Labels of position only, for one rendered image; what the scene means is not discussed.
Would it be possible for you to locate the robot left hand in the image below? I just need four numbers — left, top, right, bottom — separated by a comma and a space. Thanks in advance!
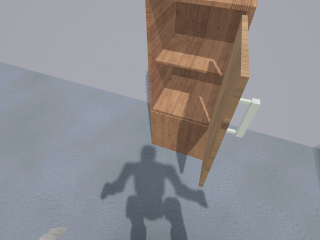
39, 227, 67, 240

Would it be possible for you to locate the handle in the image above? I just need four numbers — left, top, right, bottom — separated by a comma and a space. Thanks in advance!
226, 98, 261, 138

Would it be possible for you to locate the cupboard door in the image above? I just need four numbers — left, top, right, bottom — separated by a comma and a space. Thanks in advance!
198, 15, 250, 187

